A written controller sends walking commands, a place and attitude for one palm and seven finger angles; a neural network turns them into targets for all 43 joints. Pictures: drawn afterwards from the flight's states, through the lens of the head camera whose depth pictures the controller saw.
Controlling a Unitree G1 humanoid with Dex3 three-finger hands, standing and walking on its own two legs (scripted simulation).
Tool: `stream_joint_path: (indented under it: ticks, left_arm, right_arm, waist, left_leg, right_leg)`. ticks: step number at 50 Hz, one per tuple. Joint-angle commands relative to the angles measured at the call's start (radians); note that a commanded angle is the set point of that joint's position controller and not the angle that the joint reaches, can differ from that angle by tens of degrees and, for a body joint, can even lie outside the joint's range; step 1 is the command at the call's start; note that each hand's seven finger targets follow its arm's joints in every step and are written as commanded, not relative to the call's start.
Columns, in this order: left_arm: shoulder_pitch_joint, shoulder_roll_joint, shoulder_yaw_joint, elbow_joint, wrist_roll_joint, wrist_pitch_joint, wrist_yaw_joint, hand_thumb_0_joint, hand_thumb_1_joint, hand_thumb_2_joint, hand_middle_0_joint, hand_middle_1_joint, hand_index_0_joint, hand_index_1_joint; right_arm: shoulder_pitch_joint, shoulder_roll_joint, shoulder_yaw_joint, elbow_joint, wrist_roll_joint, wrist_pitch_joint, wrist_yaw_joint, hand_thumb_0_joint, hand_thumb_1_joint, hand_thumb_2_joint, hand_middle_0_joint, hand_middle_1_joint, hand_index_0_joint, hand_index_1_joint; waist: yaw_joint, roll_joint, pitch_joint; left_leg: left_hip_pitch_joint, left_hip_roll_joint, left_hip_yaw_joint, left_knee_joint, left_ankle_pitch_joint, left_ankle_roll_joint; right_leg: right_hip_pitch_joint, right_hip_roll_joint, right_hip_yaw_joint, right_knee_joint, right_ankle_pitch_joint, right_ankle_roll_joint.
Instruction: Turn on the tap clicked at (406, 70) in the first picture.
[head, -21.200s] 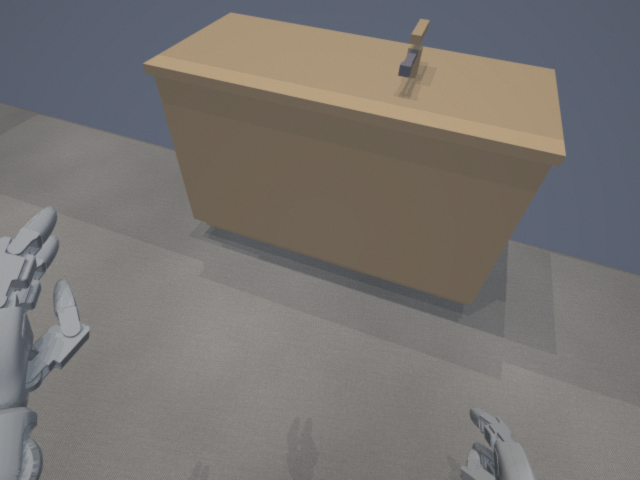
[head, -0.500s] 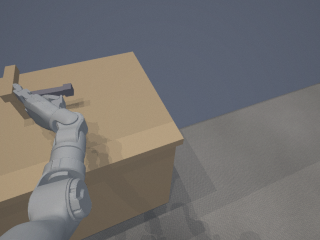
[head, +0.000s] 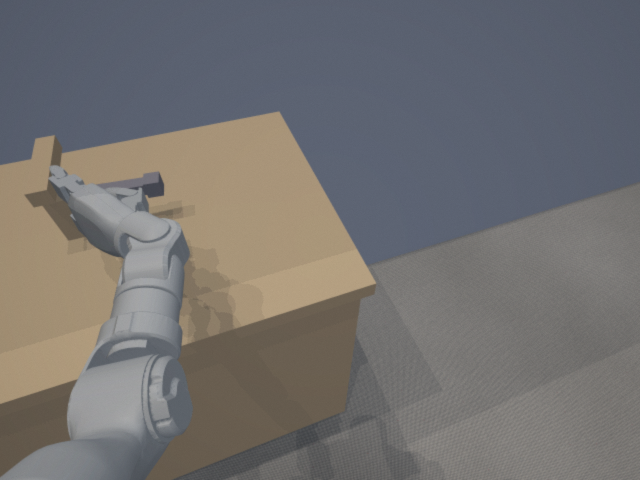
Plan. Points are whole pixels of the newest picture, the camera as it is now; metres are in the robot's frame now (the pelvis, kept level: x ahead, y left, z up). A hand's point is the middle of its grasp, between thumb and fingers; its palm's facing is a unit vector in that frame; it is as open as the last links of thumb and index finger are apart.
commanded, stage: lift the hand up off the lever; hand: left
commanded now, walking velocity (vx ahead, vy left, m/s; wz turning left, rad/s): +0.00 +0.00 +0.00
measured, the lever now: (153, 184) +0.55 +0.27 +0.06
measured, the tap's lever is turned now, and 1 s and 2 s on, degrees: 84 84 84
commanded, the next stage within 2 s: draw the hand back beside the body in 0.28 s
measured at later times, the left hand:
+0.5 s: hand (154, 189) +0.45 +0.22 +0.14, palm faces +0.66 -0.74 -0.13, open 7.8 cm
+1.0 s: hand (114, 263) +0.32 +0.22 +0.15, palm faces +0.29 -0.93 -0.22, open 7.6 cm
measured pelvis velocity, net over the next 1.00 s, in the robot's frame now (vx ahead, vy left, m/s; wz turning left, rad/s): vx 0.00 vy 0.01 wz -0.05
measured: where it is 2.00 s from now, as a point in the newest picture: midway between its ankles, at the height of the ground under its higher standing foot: outside the picture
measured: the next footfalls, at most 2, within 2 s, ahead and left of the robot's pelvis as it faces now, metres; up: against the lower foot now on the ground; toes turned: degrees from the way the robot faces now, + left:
none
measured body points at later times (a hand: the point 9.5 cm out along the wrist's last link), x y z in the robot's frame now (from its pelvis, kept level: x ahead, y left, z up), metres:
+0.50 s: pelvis +0.01 +0.00 +0.01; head +0.03 -0.01 +0.46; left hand +0.41 +0.25 +0.15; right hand +0.08 -0.26 -0.13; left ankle +0.00 +0.13 -0.72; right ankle -0.02 -0.08 -0.72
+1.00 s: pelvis +0.00 +0.01 +0.02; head -0.01 -0.01 +0.47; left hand +0.30 +0.27 +0.17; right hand +0.17 -0.23 -0.07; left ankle +0.00 +0.13 -0.72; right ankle -0.02 -0.08 -0.72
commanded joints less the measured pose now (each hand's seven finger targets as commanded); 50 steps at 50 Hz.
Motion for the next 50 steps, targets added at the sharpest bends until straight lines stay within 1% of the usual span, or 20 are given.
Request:
stream_joint_path:
  ticks: [1, 8, 10, 12, 15, 19, 20, 21, 23, 26, 27, 29, 30, 35, 38, 40, 44, 45, 48, 50]
  left_arm:
    - [-0.504, 0.229, -0.037, -0.264, 0.053, -0.067, 0.006, 0.000, 0.900, 0.900, -0.150, -0.150, -0.150, -0.150]
    - [-0.462, 0.211, -0.041, -0.202, 0.028, -0.035, -0.015, 0.000, 0.900, 0.900, -0.150, -0.150, -0.150, -0.150]
    - [-0.486, 0.229, -0.031, -0.236, 0.032, -0.043, -0.014, 0.000, 0.900, 0.900, -0.150, -0.150, -0.150, -0.150]
    - [-0.480, 0.185, -0.068, -0.254, 0.034, -0.050, -0.012, 0.000, 0.900, 0.900, -0.150, -0.150, -0.150, -0.150]
    - [-0.447, 0.256, -0.003, -0.247, 0.039, -0.048, -0.005, 0.000, 0.900, 0.900, -0.150, -0.150, -0.150, -0.150]
    - [-0.449, 0.233, -0.021, -0.266, 0.036, -0.041, -0.008, 0.000, 0.900, 0.900, -0.150, -0.150, -0.150, -0.150]
    - [-0.380, 0.237, -0.163, -0.330, 0.091, -0.037, -0.155, 0.000, 0.900, 0.900, -0.151, -0.153, -0.151, -0.153]
    - [-0.340, 0.283, -0.117, -0.397, 0.065, -0.042, -0.224, 0.000, 0.900, 0.900, -0.152, -0.156, -0.152, -0.156]
    - [-0.228, 0.273, -0.147, -0.542, 0.015, -0.060, -0.344, 0.000, 0.900, 0.900, -0.154, -0.162, -0.154, -0.162]
    - [0.036, 0.275, -0.130, -0.584, -0.107, -0.080, -0.531, 0.000, 0.900, 0.900, -0.157, -0.171, -0.157, -0.171]
    - [0.085, 0.285, -0.100, -0.607, -0.144, -0.073, -0.555, 0.000, 0.900, 0.900, -0.158, -0.174, -0.158, -0.174]
    - [0.157, 0.305, -0.047, -0.658, -0.186, -0.032, -0.550, 0.000, 0.900, 0.900, -0.160, -0.180, -0.160, -0.180]
    - [0.290, 0.512, -0.030, -0.568, -0.132, -0.065, -0.600, 0.000, 0.900, 0.900, -0.161, -0.183, -0.161, -0.183]
    - [0.164, 0.423, -0.159, -0.888, -0.156, -0.178, -0.679, 0.000, 0.900, 0.900, -0.166, -0.198, -0.166, -0.198]
    - [0.210, 0.345, -0.226, -0.863, -0.161, -0.190, -0.684, 0.000, 0.900, 0.900, -0.169, -0.207, -0.169, -0.207]
    - [0.228, 0.309, -0.259, -0.846, -0.159, -0.197, -0.690, 0.000, 0.900, 0.900, -0.171, -0.213, -0.171, -0.213]
    - [0.340, 0.338, -0.218, -0.854, -0.163, -0.210, -0.698, 0.000, 0.900, 0.900, -0.175, -0.225, -0.175, -0.225]
    - [0.364, 0.360, -0.193, -0.874, -0.163, -0.216, -0.700, 0.000, 0.900, 0.900, -0.176, -0.228, -0.176, -0.228]
    - [0.448, 0.367, -0.165, -0.919, -0.169, -0.217, -0.705, 0.000, 0.900, 0.900, -0.179, -0.237, -0.179, -0.237]
    - [0.480, 0.401, -0.125, -0.982, -0.169, -0.221, -0.708, 0.000, 0.900, 0.900, -0.181, -0.243, -0.181, -0.243]
  right_arm:
    - [0.002, -0.136, -0.040, -0.099, -0.002, -0.038, -0.014, 0.000, -0.900, -0.900, 0.200, 0.300, 0.200, 0.300]
    - [0.010, -0.145, -0.039, -0.096, 0.006, -0.039, -0.019, 0.000, -0.900, -0.900, 0.200, 0.300, 0.200, 0.300]
    - [0.014, -0.145, -0.042, -0.090, 0.004, -0.041, -0.022, 0.000, -0.900, -0.900, 0.200, 0.300, 0.200, 0.300]
    - [0.010, -0.137, -0.042, -0.091, 0.004, -0.046, -0.016, 0.000, -0.900, -0.900, 0.200, 0.300, 0.200, 0.300]
    - [0.021, -0.145, -0.046, -0.085, 0.001, -0.043, -0.018, 0.000, -0.900, -0.900, 0.200, 0.300, 0.200, 0.300]
    - [0.018, -0.141, -0.045, -0.095, 0.003, -0.042, -0.018, 0.000, -0.900, -0.900, 0.200, 0.300, 0.200, 0.300]
    - [0.028, -0.164, -0.052, -0.102, 0.011, -0.018, -0.042, 0.000, -0.900, -0.900, 0.200, 0.300, 0.200, 0.300]
    - [0.037, -0.160, -0.055, -0.139, 0.028, -0.014, -0.053, 0.000, -0.900, -0.900, 0.200, 0.300, 0.200, 0.300]
    - [0.027, -0.145, -0.051, -0.173, 0.051, -0.002, -0.075, 0.000, -0.900, -0.900, 0.200, 0.300, 0.200, 0.300]
    - [-0.002, -0.139, -0.030, -0.205, 0.083, 0.010, -0.097, 0.000, -0.900, -0.900, 0.200, 0.300, 0.200, 0.300]
    - [-0.021, -0.135, -0.027, -0.217, 0.093, 0.009, -0.103, 0.000, -0.900, -0.900, 0.200, 0.300, 0.200, 0.300]
    - [-0.072, -0.130, -0.011, -0.242, 0.107, 0.003, -0.115, 0.000, -0.900, -0.900, 0.200, 0.300, 0.200, 0.300]
    - [-0.023, -0.149, -0.021, -0.206, 0.091, -0.002, -0.094, 0.000, -0.900, -0.900, 0.200, 0.300, 0.200, 0.300]
    - [-0.117, -0.141, -0.019, -0.264, 0.100, -0.063, -0.079, 0.000, -0.900, -0.900, 0.200, 0.300, 0.200, 0.300]
    - [-0.132, -0.144, -0.018, -0.259, 0.095, -0.095, -0.079, 0.000, -0.900, -0.900, 0.200, 0.300, 0.200, 0.300]
    - [-0.136, -0.143, -0.015, -0.249, 0.097, -0.099, -0.081, 0.000, -0.900, -0.900, 0.200, 0.300, 0.200, 0.300]
    - [-0.165, -0.142, -0.006, -0.256, 0.095, -0.096, -0.082, 0.000, -0.900, -0.900, 0.200, 0.300, 0.200, 0.300]
    - [-0.168, -0.144, -0.007, -0.255, 0.093, -0.093, -0.082, 0.000, -0.900, -0.900, 0.200, 0.300, 0.200, 0.300]
    - [-0.185, -0.131, 0.000, -0.273, 0.090, -0.089, -0.080, 0.000, -0.900, -0.900, 0.200, 0.300, 0.200, 0.300]
    - [-0.190, -0.130, 0.001, -0.275, 0.086, -0.086, -0.078, 0.000, -0.900, -0.900, 0.200, 0.300, 0.200, 0.300]
  waist:
    - [-0.008, 0.000, -0.302]
    - [-0.015, -0.051, -0.266]
    - [-0.008, -0.026, -0.285]
    - [-0.013, 0.003, -0.291]
    - [0.004, -0.014, -0.301]
    - [-0.002, -0.039, -0.298]
    - [-0.018, -0.045, -0.312]
    - [0.013, -0.007, -0.369]
    - [0.037, 0.002, -0.400]
    - [0.070, -0.057, -0.264]
    - [0.088, -0.062, -0.240]
    - [0.113, -0.086, -0.189]
    - [0.085, -0.059, -0.119]
    - [0.057, 0.085, -0.097]
    - [0.045, -0.003, -0.038]
    - [0.041, -0.006, -0.003]
    - [0.064, -0.053, -0.014]
    - [0.071, -0.020, -0.024]
    - [0.083, -0.030, -0.025]
    - [0.093, 0.041, -0.034]
  left_leg:
    - [0.130, -0.005, 0.048, -0.053, 0.314, 0.028]
    - [0.110, -0.010, 0.057, -0.061, 0.295, 0.036]
    - [0.131, -0.010, 0.049, -0.063, 0.315, 0.032]
    - [0.152, -0.008, 0.052, -0.055, 0.336, 0.029]
    - [0.134, -0.008, 0.050, -0.056, 0.345, 0.028]
    - [0.127, -0.009, 0.061, -0.054, 0.348, 0.034]
    - [0.167, -0.005, 0.074, -0.053, 0.392, 0.039]
    - [0.209, -0.005, 0.082, -0.061, 0.443, 0.045]
    - [0.270, 0.002, 0.078, -0.079, 0.527, 0.043]
    - [0.246, 0.010, 0.081, -0.125, 0.501, 0.044]
    - [0.243, 0.009, 0.088, -0.143, 0.465, 0.045]
    - [0.223, 0.003, 0.095, -0.174, 0.384, 0.048]
    - [0.248, 0.019, 0.095, -0.205, 0.322, 0.049]
    - [0.387, 0.009, 0.095, -0.244, 0.332, 0.049]
    - [0.415, 0.012, 0.080, -0.259, 0.286, 0.051]
    - [0.417, 0.007, 0.077, -0.270, 0.241, 0.050]
    - [0.404, 0.005, 0.069, -0.283, 0.216, 0.052]
    - [0.408, 0.003, 0.068, -0.289, 0.218, 0.046]
    - [0.404, 0.008, 0.072, -0.288, 0.256, 0.047]
    - [0.414, 0.009, 0.068, -0.295, 0.280, 0.038]
  right_leg:
    - [0.150, -0.035, 0.012, -0.071, 0.340, 0.035]
    - [0.166, -0.042, 0.018, -0.092, 0.365, 0.046]
    - [0.168, -0.036, 0.014, -0.086, 0.367, 0.040]
    - [0.153, -0.035, 0.011, -0.082, 0.372, 0.039]
    - [0.180, -0.037, 0.013, -0.076, 0.396, 0.039]
    - [0.195, -0.043, 0.016, -0.077, 0.436, 0.048]
    - [0.213, -0.031, 0.043, -0.053, 0.503, 0.031]
    - [0.259, -0.032, 0.050, -0.060, 0.570, 0.027]
    - [0.334, -0.028, 0.060, -0.067, 0.660, 0.028]
    - [0.371, -0.029, 0.063, -0.103, 0.697, 0.033]
    - [0.388, -0.032, 0.065, -0.121, 0.686, 0.039]
    - [0.403, -0.039, 0.068, -0.151, 0.630, 0.051]
    - [0.396, -0.066, 0.092, -0.171, 0.607, 0.062]
    - [0.348, -0.037, 0.092, -0.236, 0.454, 0.035]
    - [0.284, -0.023, 0.083, -0.257, 0.364, 0.036]
    - [0.265, -0.021, 0.078, -0.271, 0.311, 0.034]
    - [0.299, -0.029, 0.077, -0.277, 0.281, 0.032]
    - [0.315, -0.030, 0.073, -0.280, 0.279, 0.029]
    - [0.350, -0.034, 0.073, -0.271, 0.323, 0.029]
    - [0.367, -0.032, 0.074, -0.279, 0.339, 0.024]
